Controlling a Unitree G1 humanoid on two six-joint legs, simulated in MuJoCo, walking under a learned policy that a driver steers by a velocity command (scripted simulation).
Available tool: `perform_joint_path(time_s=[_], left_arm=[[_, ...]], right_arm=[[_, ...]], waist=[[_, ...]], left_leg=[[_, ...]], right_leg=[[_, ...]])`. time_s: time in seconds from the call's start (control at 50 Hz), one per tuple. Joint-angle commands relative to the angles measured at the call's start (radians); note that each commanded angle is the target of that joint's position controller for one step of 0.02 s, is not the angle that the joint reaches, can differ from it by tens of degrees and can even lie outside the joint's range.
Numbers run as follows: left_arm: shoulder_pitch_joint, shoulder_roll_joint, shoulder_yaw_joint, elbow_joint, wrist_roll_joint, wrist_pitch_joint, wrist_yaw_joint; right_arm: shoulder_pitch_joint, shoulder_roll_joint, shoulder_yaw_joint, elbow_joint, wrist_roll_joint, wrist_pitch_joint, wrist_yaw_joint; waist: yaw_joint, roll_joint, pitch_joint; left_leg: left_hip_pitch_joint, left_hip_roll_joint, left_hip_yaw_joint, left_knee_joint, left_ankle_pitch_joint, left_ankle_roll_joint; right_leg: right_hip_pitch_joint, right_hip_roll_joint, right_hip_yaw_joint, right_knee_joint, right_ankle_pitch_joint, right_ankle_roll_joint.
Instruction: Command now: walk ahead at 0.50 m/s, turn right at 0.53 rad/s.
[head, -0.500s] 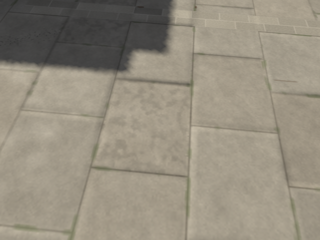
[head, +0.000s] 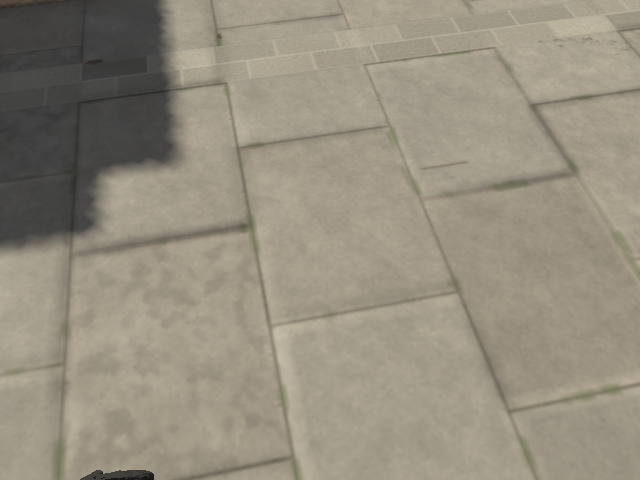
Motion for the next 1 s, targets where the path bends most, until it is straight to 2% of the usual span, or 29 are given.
perform_joint_path(time_s=[0.02,0.04,0.06,0.08,0.1,0.16,0.2,0.26,0.34,0.4,0.44,0.46,0.48,0.5,0.52,0.56,0.58,0.62,0.68,0.72,0.8,0.86,0.88,0.9,0.92,0.94,0.96,0.98,1.0], left_arm=[[0.351,0.243,0.076,-0.001,0.01,-0.003,0.025],[0.306,0.186,0.063,-0.004,0.011,-0.01,0.028],[0.231,0.155,0.053,-0.017,0.005,-0.015,0.024],[0.169,0.119,0.042,-0.036,0.006,-0.016,0.026],[0.143,0.109,0.035,-0.052,0.013,-0.015,0.029],[0.162,0.151,0.047,-0.056,0.01,-0.02,0.043],[0.192,0.176,0.055,-0.051,0.006,-0.017,0.056],[0.237,0.168,0.051,-0.037,0.0,-0.007,0.065],[0.312,0.159,0.044,-0.001,-0.001,-0.006,0.064],[0.315,0.171,0.047,0.009,0.005,0.001,0.067],[0.28,0.16,0.042,0.001,0.007,0.006,0.067],[0.26,0.129,0.027,-0.018,0.016,0.004,0.064],[0.385,0.07,0.008,-0.021,0.004,-0.008,0.064],[0.41,0.082,0.001,-0.013,-0.004,-0.019,0.061],[0.317,0.16,0.019,-0.024,-0.016,-0.023,0.058],[0.168,0.152,0.02,-0.064,0.016,-0.026,0.059],[0.173,0.143,0.025,-0.065,0.032,-0.025,0.061],[0.221,0.093,0.015,-0.056,0.037,-0.02,0.064],[0.184,0.057,0.0,-0.065,0.037,-0.014,0.074],[0.13,0.067,0.001,-0.071,0.032,-0.004,0.077],[0.024,0.085,0.009,-0.101,0.024,0.01,0.075],[0.053,0.111,0.026,-0.099,0.024,-0.006,0.068],[0.082,0.127,0.033,-0.093,0.033,-0.015,0.069],[0.137,0.19,0.047,-0.097,0.052,-0.017,0.081],[0.145,0.218,0.051,-0.11,0.062,0.0,0.09],[0.176,0.195,0.051,-0.095,0.049,0.013,0.085],[0.147,0.144,0.039,-0.107,0.041,0.017,0.084],[0.097,0.122,0.03,-0.109,0.039,0.021,0.085],[0.05,0.109,0.024,-0.116,0.037,0.026,0.084]], right_arm=[[-0.053,-0.128,-0.01,-0.158,0.023,-0.101,0.034],[-0.125,-0.143,-0.013,-0.188,0.051,-0.116,0.039],[-0.136,-0.129,-0.012,-0.185,0.035,-0.116,0.032],[-0.137,-0.142,-0.023,-0.178,0.009,-0.105,0.023],[-0.115,-0.141,-0.028,-0.179,0.0,-0.089,0.023],[-0.12,-0.104,-0.024,-0.206,-0.016,-0.06,0.019],[-0.201,-0.087,-0.017,-0.237,-0.018,-0.055,0.014],[-0.299,-0.057,-0.003,-0.259,-0.011,-0.06,0.024],[-0.386,-0.081,-0.006,-0.29,0.004,-0.076,0.046],[-0.374,-0.115,-0.018,-0.302,0.004,-0.089,0.055],[-0.231,-0.148,-0.039,-0.267,-0.002,-0.096,0.05],[-0.082,-0.189,-0.052,-0.246,-0.015,-0.098,0.044],[0.068,-0.271,-0.078,-0.217,-0.026,-0.09,0.041],[0.122,-0.222,-0.07,-0.182,0.002,-0.081,0.052],[0.07,-0.156,-0.049,-0.192,0.019,-0.075,0.05],[-0.07,-0.115,-0.027,-0.217,0.001,-0.057,0.051],[-0.099,-0.1,-0.018,-0.224,-0.004,-0.058,0.053],[-0.116,-0.093,-0.013,-0.215,-0.005,-0.059,0.056],[-0.114,-0.169,-0.037,-0.198,0.002,-0.042,0.037],[-0.091,-0.194,-0.048,-0.19,0.017,-0.021,0.026],[-0.048,-0.186,-0.052,-0.179,0.032,0.015,0.009],[-0.089,-0.177,-0.054,-0.205,0.035,0.035,-0.004],[-0.093,-0.154,-0.049,-0.217,0.033,0.037,-0.006],[-0.086,-0.096,-0.031,-0.241,0.015,0.034,-0.004],[0.057,-0.042,-0.017,-0.235,-0.001,0.028,0.0],[0.087,-0.121,-0.03,-0.234,0.01,0.029,0.003],[0.038,-0.182,-0.052,-0.225,0.019,0.043,-0.001],[-0.002,-0.188,-0.06,-0.226,0.022,0.064,-0.007],[-0.011,-0.184,-0.064,-0.224,0.021,0.086,-0.013]], waist=[[0.158,-0.132,-0.404],[0.141,-0.084,-0.259],[0.082,0.03,-0.159],[0.048,0.039,-0.119],[0.018,0.025,-0.095],[0.0,-0.001,-0.073],[0.023,-0.019,-0.051],[0.073,-0.063,-0.055],[0.119,-0.082,-0.04],[0.098,-0.105,-0.034],[0.017,-0.11,-0.096],[-0.053,-0.069,-0.224],[-0.052,0.156,-0.388],[-0.059,0.305,-0.402],[-0.071,0.185,-0.241],[-0.022,0.052,-0.043],[0.012,0.055,-0.039],[0.052,0.085,-0.075],[0.053,0.107,-0.12],[0.034,0.113,-0.141],[0.004,0.13,-0.13],[0.045,0.141,-0.123],[0.059,0.122,-0.134],[0.06,0.004,-0.211],[0.001,-0.232,-0.271],[0.017,-0.273,-0.319],[0.031,-0.161,-0.256],[0.024,-0.108,-0.204],[0.013,-0.099,-0.163]], left_leg=[[-0.757,-0.077,-0.317,0.719,-0.075,0.02],[-0.795,-0.027,-0.3,0.656,0.008,0.044],[-0.745,0.019,-0.289,0.544,0.077,0.044],[-0.676,0.049,-0.278,0.455,0.112,0.034],[-0.616,0.062,-0.278,0.418,0.135,0.022],[-0.579,0.055,-0.246,0.284,0.201,-0.027],[-0.583,0.034,-0.23,0.135,0.317,-0.049],[-0.514,-0.01,-0.214,-0.108,0.521,-0.045],[-0.506,-0.026,-0.226,-0.229,0.564,-0.012],[-0.498,-0.035,-0.225,-0.279,0.437,0.038],[-0.301,-0.062,-0.19,-0.336,0.425,0.088],[-0.052,0.042,-0.286,-0.294,0.474,0.151],[0.348,0.25,-0.644,-0.299,0.366,0.311],[0.42,0.344,-0.936,-0.441,0.158,0.36],[0.308,0.319,-0.868,-0.468,0.009,0.312],[0.009,0.232,-0.636,-0.498,0.362,0.274],[-0.067,0.197,-0.564,-0.497,0.587,0.263],[-0.132,0.143,-0.453,-0.489,0.908,0.261],[-0.171,0.11,-0.362,-0.472,1.067,0.261],[-0.183,0.093,-0.35,-0.458,0.997,0.239],[-0.167,0.094,-0.424,-0.411,0.771,0.21],[-0.166,0.074,-0.51,-0.329,0.583,0.17],[-0.198,0.031,-0.508,-0.269,0.504,0.134],[-0.307,-0.036,-0.45,-0.089,0.304,0.084],[-0.521,-0.159,-0.337,0.131,-0.245,0.024],[-0.597,-0.114,-0.306,0.311,-0.268,-0.01],[-0.628,-0.077,-0.303,0.414,-0.187,-0.032],[-0.644,-0.057,-0.291,0.447,-0.114,-0.048],[-0.622,-0.04,-0.288,0.462,-0.065,-0.064]], right_leg=[[0.934,-0.371,0.863,-0.329,-0.06,-0.311],[0.813,-0.329,0.687,-0.327,-0.019,-0.253],[0.634,-0.276,0.558,-0.338,0.081,-0.207],[0.513,-0.237,0.473,-0.353,0.164,-0.179],[0.426,-0.209,0.435,-0.38,0.204,-0.173],[0.305,-0.177,0.367,-0.41,0.323,-0.179],[0.266,-0.143,0.323,-0.41,0.324,-0.154],[0.258,-0.098,0.275,-0.382,0.236,-0.097],[0.363,-0.16,0.347,-0.336,0.152,-0.083],[0.472,-0.215,0.415,-0.27,0.211,-0.066],[0.479,-0.167,0.384,-0.132,0.44,-0.032],[0.38,-0.115,0.335,0.08,0.409,0.0],[0.036,0.025,0.224,0.45,0.105,0.081],[-0.171,0.064,0.235,0.624,-0.419,0.102],[-0.27,0.002,0.262,0.703,-0.372,0.097],[-0.232,-0.071,0.171,0.621,-0.246,0.111],[-0.167,-0.096,0.163,0.561,-0.225,0.121],[-0.065,-0.097,0.135,0.444,-0.22,0.152],[0.019,-0.059,0.101,0.241,-0.12,0.184],[0.064,-0.032,0.101,0.139,-0.002,0.19],[0.089,-0.001,0.132,-0.004,0.046,0.19],[0.186,0.001,0.142,-0.177,0.09,0.161],[0.276,-0.036,0.148,-0.254,0.195,0.135],[0.456,-0.22,0.278,-0.231,0.44,0.065],[0.641,-0.442,0.482,-0.175,0.774,-0.086],[0.623,-0.515,0.615,-0.229,0.622,-0.171],[0.569,-0.445,0.535,-0.248,0.455,-0.148],[0.498,-0.384,0.437,-0.264,0.342,-0.109],[0.418,-0.347,0.367,-0.288,0.274,-0.09]])
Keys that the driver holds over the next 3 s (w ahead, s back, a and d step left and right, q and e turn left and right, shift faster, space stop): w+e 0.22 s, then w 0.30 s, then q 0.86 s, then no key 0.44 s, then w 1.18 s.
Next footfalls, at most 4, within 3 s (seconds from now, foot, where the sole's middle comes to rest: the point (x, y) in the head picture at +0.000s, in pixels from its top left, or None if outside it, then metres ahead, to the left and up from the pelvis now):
0.46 left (288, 477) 0.45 0.09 -0.75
0.90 right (403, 420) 0.56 -0.15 -0.75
1.30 left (276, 456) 0.49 0.11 -0.75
1.74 right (388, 428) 0.54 -0.12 -0.75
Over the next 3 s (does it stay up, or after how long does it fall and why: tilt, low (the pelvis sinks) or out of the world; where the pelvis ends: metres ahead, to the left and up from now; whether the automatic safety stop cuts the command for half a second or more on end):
stays up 0.96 0.11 0.02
